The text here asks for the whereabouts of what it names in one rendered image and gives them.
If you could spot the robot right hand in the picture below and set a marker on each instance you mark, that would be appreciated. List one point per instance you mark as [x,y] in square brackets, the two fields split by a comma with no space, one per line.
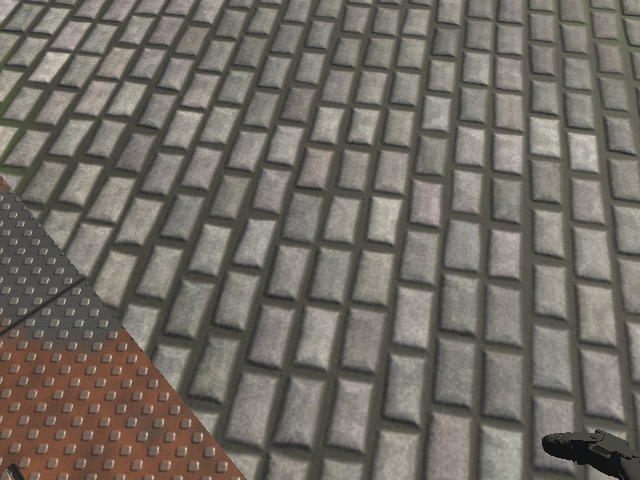
[605,452]

